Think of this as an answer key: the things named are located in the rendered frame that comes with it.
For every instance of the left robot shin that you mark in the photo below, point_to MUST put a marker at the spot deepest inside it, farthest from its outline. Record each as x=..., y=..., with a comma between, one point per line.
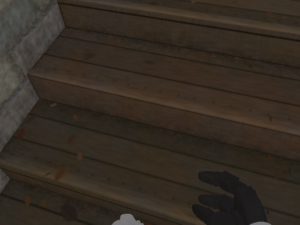
x=127, y=216

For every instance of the robot right hand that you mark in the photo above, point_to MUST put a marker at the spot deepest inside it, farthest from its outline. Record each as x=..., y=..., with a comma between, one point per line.
x=244, y=209

